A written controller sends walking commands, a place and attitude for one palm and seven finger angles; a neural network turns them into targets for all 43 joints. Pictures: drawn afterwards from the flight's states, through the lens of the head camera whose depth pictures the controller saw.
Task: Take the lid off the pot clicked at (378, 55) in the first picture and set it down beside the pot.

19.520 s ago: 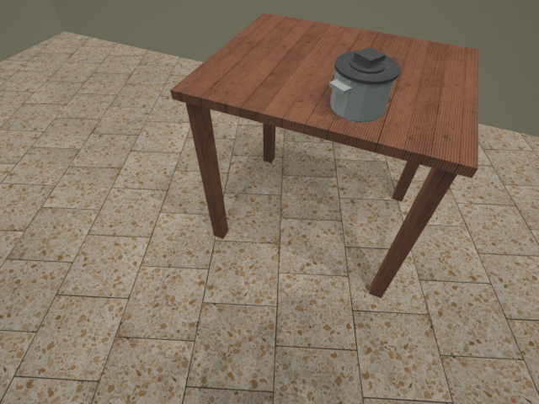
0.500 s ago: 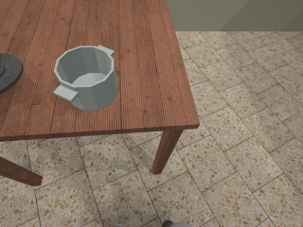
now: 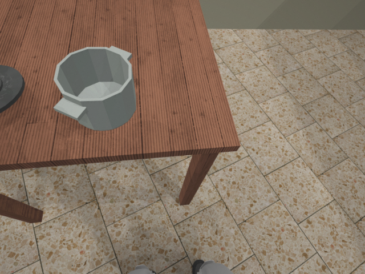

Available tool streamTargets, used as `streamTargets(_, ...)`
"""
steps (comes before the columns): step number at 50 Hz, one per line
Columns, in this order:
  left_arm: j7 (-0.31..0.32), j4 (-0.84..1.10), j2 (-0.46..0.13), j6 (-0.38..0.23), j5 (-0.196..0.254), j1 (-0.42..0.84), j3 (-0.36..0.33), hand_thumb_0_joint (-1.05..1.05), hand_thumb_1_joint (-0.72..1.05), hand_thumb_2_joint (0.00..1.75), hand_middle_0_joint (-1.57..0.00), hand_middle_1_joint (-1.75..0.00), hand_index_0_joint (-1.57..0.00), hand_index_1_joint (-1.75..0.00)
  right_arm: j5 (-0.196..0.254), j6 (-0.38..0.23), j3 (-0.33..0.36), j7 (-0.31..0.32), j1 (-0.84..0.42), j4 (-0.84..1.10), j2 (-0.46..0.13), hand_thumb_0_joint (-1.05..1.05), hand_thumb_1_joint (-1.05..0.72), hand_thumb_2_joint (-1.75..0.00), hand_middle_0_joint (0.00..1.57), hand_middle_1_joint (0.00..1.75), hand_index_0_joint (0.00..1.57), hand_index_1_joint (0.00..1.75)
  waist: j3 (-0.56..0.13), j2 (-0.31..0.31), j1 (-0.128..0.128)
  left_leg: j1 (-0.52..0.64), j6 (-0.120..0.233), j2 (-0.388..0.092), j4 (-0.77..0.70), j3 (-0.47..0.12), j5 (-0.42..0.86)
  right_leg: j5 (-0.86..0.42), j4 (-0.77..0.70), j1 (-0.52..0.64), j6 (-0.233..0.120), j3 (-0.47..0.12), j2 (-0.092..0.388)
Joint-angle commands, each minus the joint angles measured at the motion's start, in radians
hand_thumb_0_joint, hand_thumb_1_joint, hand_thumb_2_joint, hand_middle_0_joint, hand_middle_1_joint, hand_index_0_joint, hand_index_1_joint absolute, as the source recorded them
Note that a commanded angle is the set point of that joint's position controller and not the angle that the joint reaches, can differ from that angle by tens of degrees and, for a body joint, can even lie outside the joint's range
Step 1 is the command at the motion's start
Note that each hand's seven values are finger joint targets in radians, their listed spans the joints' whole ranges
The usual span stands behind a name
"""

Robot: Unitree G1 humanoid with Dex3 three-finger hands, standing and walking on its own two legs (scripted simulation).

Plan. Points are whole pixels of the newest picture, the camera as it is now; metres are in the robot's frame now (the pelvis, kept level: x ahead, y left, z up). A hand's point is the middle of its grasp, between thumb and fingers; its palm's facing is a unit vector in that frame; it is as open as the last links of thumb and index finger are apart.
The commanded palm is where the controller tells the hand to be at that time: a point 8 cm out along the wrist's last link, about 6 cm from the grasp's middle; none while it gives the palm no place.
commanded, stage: lower the lid onto the table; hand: left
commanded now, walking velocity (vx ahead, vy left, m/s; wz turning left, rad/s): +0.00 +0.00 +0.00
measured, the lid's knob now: out of the picture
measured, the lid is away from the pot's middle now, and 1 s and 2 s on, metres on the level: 0.23 0.22 0.22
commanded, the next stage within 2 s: open the fingers wide in 0.80 s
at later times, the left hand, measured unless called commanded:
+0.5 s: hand out of the picture +0.47 +0.36 +0.09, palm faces -0.50 -0.23 -0.83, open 8.9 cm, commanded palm +0.54 +0.36 +0.15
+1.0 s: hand out of the picture +0.48 +0.35 +0.07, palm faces -0.48 -0.15 -0.86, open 8.9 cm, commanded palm +0.51 +0.35 +0.13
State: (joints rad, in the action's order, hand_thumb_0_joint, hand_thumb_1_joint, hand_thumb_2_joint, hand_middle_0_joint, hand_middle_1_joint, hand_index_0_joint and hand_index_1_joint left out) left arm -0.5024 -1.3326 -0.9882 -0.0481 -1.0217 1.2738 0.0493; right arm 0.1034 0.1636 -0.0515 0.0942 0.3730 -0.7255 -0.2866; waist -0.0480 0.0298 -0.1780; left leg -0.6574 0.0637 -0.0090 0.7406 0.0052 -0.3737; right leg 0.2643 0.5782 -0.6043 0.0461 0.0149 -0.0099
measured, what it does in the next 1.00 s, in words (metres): stands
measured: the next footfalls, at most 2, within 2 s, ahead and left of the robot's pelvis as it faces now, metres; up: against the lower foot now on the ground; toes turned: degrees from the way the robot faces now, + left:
none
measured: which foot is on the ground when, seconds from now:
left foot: down 0.00-1.00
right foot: down 0.00-1.00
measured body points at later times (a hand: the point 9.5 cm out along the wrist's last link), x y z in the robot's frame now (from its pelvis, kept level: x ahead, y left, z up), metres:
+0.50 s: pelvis -0.01 +0.00 -0.01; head +0.12 +0.03 +0.42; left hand +0.50 +0.37 +0.14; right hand -0.04 -0.27 -0.11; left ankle -0.02 +0.07 -0.72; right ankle +0.00 -0.16 -0.72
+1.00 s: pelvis -0.01 +0.00 -0.02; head +0.13 +0.03 +0.41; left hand +0.50 +0.36 +0.12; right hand -0.05 -0.27 -0.12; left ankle -0.02 +0.07 -0.72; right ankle +0.00 -0.16 -0.72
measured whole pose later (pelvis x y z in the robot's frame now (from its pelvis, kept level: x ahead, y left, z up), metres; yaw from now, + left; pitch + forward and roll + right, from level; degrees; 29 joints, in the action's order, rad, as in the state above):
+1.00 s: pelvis -0.01 +0.00 -0.02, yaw -1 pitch +21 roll -5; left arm -0.43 -1.21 -0.98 -0.12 -1.04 1.13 -0.02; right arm 0.09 0.21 -0.05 0.09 0.40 -0.69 -0.27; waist -0.06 0.05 -0.18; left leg -0.81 0.06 -0.02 0.86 0.00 -0.41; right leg 0.30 0.70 -0.76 0.04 0.02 -0.02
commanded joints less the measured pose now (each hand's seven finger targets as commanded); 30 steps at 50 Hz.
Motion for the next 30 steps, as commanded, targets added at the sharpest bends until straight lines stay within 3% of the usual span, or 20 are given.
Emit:
streamTargets(1, 0.052, 0.213, -0.323, -0.005, -0.001, 0.453, -0.051, 0.0, 0.49, 0.99, -0.68, -1.11, -0.75, -1.12, -0.009, -0.003, 0.065, 0.021, 0.173, 0.032, -0.208, 0.0, -0.9, -0.9, 0.2, 0.3, 0.2, 0.3, -0.481, 0.224, 0.009, 0.441, -0.037, 0.012, -0.013, -0.05, 0.669, -0.263, 0.0, 0.06, -0.057, 0.049, -0.072)
streamTargets(4, 0.048, 0.214, -0.285, -0.01, 0.01, 0.45, -0.022, 0.0, 0.49, 0.99, -0.68, -1.11, -0.75, -1.12, -0.007, -0.003, 0.06, 0.024, 0.169, 0.032, -0.205, 0.0, -0.9, -0.9, 0.2, 0.3, 0.2, 0.3, -0.46, 0.204, 0.002, 0.424, -0.038, 0.008, -0.018, -0.052, 0.656, -0.248, 0.005, 0.045, -0.058, 0.057, -0.073)
streamTargets(6, 0.052, 0.198, -0.325, -0.01, 0.004, 0.451, -0.045, 0.0, 0.49, 0.99, -0.68, -1.11, -0.75, -1.12, -0.01, 0.002, 0.06, 0.026, 0.175, 0.03, -0.211, 0.0, -0.9, -0.9, 0.2, 0.3, 0.2, 0.3, -0.455, 0.191, -0.001, 0.395, -0.033, 0.01, -0.012, -0.052, 0.605, -0.236, 0.007, 0.044, -0.056, 0.051, -0.071)
streamTargets(8, 0.05, 0.178, -0.276, -0.007, 0.008, 0.451, -0.008, 0.0, 0.49, 0.99, -0.68, -1.11, -0.75, -1.12, -0.008, -0.001, 0.06, 0.026, 0.177, 0.03, -0.207, 0.0, -0.9, -0.9, 0.2, 0.3, 0.2, 0.3, -0.434, 0.185, -0.014, 0.383, -0.03, 0.009, -0.014, -0.054, 0.565, -0.216, 0.006, 0.022, -0.056, 0.054, -0.071)
streamTargets(9, 0.049, 0.196, -0.279, -0.017, 0.014, 0.443, -0.011, 0.0, 0.49, 0.99, -0.68, -1.11, -0.75, -1.12, -0.007, -0.004, 0.055, 0.029, 0.17, 0.028, -0.206, 0.0, -0.9, -0.9, 0.2, 0.3, 0.2, 0.3, -0.439, 0.197, -0.005, 0.393, -0.034, 0.005, -0.013, -0.051, 0.595, -0.218, 0.014, 0.023, -0.059, 0.057, -0.072)
streamTargets(10, 0.057, 0.224, -0.333, -0.016, 0.008, 0.475, -0.049, 0.0, 0.49, 0.99, -0.68, -1.11, -0.75, -1.12, -0.012, 0.001, 0.061, 0.03, 0.183, 0.024, -0.214, 0.0, -0.9, -0.9, 0.2, 0.3, 0.2, 0.3, -0.49, 0.214, -0.004, 0.42, -0.035, 0.001, -0.004, -0.058, 0.608, -0.226, 0.015, 0.027, -0.055, 0.049, -0.069)
streamTargets(12, 0.057, 0.232, -0.29, -0.015, 0.011, 0.498, -0.018, 0.0, 0.49, 0.99, -0.68, -1.11, -0.75, -1.12, -0.011, -0.002, 0.063, 0.031, 0.186, 0.023, -0.206, 0.0, -0.9, -0.9, 0.2, 0.3, 0.2, 0.3, -0.496, 0.253, -0.014, 0.441, -0.04, -0.001, 0.0, -0.064, 0.627, -0.222, 0.015, 0.003, -0.058, 0.054, -0.071)
streamTargets(14, 0.058, 0.265, -0.287, -0.024, 0.016, 0.504, -0.027, 0.0, 0.49, 0.99, -0.68, -1.11, -0.75, -1.12, -0.014, -0.007, 0.065, 0.03, 0.188, 0.019, -0.205, 0.0, -0.9, -0.9, 0.2, 0.3, 0.2, 0.3, -0.526, 0.298, -0.005, 0.5, -0.055, -0.009, 0.015, -0.077, 0.739, -0.226, 0.025, -0.026, -0.06, 0.062, -0.078)
streamTargets(17, 0.055, 0.181, -0.263, -0.016, 0.014, 0.462, -0.013, 0.0, 0.49, 0.99, -0.68, -1.11, -0.75, -1.12, -0.013, -0.004, 0.061, 0.03, 0.19, 0.017, -0.207, 0.0, -0.9, -0.9, 0.2, 0.3, 0.2, 0.3, -0.464, 0.229, -0.021, 0.431, -0.046, -0.005, 0.018, -0.075, 0.644, -0.198, 0.023, -0.047, -0.055, 0.06, -0.076)
streamTargets(18, 0.056, 0.188, -0.25, -0.014, 0.015, 0.473, -0.001, 0.0, 0.49, 0.99, -0.68, -1.11, -0.75, -1.12, -0.014, -0.003, 0.061, 0.029, 0.187, 0.016, -0.208, 0.0, -0.9, -0.9, 0.2, 0.3, 0.2, 0.3, -0.446, 0.237, -0.021, 0.412, -0.044, -0.004, 0.011, -0.072, 0.6, -0.184, 0.022, -0.05, -0.058, 0.061, -0.076)
streamTargets(20, 0.066, 0.219, -0.278, -0.02, 0.008, 0.486, -0.028, 0.0, 0.49, 0.99, -0.68, -1.11, -0.75, -1.12, -0.017, -0.001, 0.063, 0.03, 0.195, 0.016, -0.21, 0.0, -0.9, -0.9, 0.2, 0.3, 0.2, 0.3, -0.497, 0.257, -0.011, 0.451, -0.053, -0.01, 0.022, -0.087, 0.655, -0.184, 0.035, -0.06, -0.06, 0.063, -0.077)
streamTargets(21, 0.065, 0.217, -0.246, -0.02, 0.007, 0.497, -0.003, 0.0, 0.49, 0.99, -0.68, -1.11, -0.75, -1.12, -0.017, -0.001, 0.064, 0.03, 0.194, 0.014, -0.205, 0.0, -0.9, -0.9, 0.2, 0.3, 0.2, 0.3, -0.494, 0.286, -0.018, 0.458, -0.056, -0.009, 0.024, -0.087, 0.669, -0.185, 0.035, -0.075, -0.062, 0.063, -0.078)
streamTargets(23, 0.069, 0.197, -0.274, -0.021, 0.0, 0.475, -0.028, 0.0, 0.49, 0.99, -0.68, -1.11, -0.75, -1.12, -0.017, 0.001, 0.063, 0.029, 0.197, 0.02, -0.206, 0.0, -0.9, -0.9, 0.2, 0.3, 0.2, 0.3, -0.49, 0.236, -0.019, 0.429, -0.05, -0.006, 0.032, -0.085, 0.645, -0.189, 0.039, -0.058, -0.059, 0.063, -0.08)
streamTargets(24, 0.069, 0.227, -0.265, -0.029, 0.007, 0.481, -0.025, 0.0, 0.49, 0.99, -0.68, -1.11, -0.75, -1.12, -0.018, -0.002, 0.06, 0.031, 0.19, 0.019, -0.203, 0.0, -0.9, -0.9, 0.2, 0.3, 0.2, 0.3, -0.505, 0.258, -0.011, 0.44, -0.054, -0.008, 0.034, -0.082, 0.686, -0.198, 0.049, -0.059, -0.061, 0.067, -0.081)
streamTargets(25, 0.075, 0.204, -0.292, -0.027, -0.002, 0.477, -0.043, 0.0, 0.49, 0.99, -0.68, -1.11, -0.75, -1.12, -0.018, 0.002, 0.062, 0.031, 0.2, 0.018, -0.207, 0.0, -0.9, -0.9, 0.2, 0.3, 0.2, 0.3, -0.507, 0.243, -0.013, 0.441, -0.055, -0.009, 0.038, -0.091, 0.668, -0.185, 0.05, -0.07, -0.058, 0.066, -0.08)
streamTargets(26, 0.073, 0.171, -0.257, -0.025, -0.003, 0.465, -0.016, 0.0, 0.49, 0.99, -0.68, -1.11, -0.75, -1.12, -0.016, 0.001, 0.06, 0.032, 0.197, 0.021, -0.204, 0.0, -0.9, -0.9, 0.2, 0.3, 0.2, 0.3, -0.476, 0.228, -0.023, 0.411, -0.05, -0.006, 0.038, -0.083, 0.632, -0.178, 0.049, -0.08, -0.058, 0.065, -0.08)
streamTargets(28, 0.079, 0.176, -0.286, -0.025, -0.008, 0.469, -0.032, 0.0, 0.49, 0.99, -0.68, -1.11, -0.75, -1.12, -0.017, 0.005, 0.058, 0.031, 0.201, 0.024, -0.206, 0.0, -0.9, -0.9, 0.2, 0.3, 0.2, 0.3, -0.476, 0.223, -0.023, 0.385, -0.046, -0.002, 0.038, -0.081, 0.598, -0.178, 0.053, -0.065, -0.059, 0.063, -0.079)
streamTargets(30, 0.086, 0.207, -0.31, -0.033, -0.013, 0.484, -0.048, 0.0, 0.49, 0.99, -0.68, -1.11, -0.75, -1.12, -0.02, 0.007, 0.059, 0.034, 0.203, 0.023, -0.205, 0.0, -0.9, -0.9, 0.2, 0.3, 0.2, 0.3, -0.524, 0.263, -0.013, 0.412, -0.053, -0.005, 0.048, -0.084, 0.639, -0.182, 0.064, -0.069, -0.06, 0.063, -0.08)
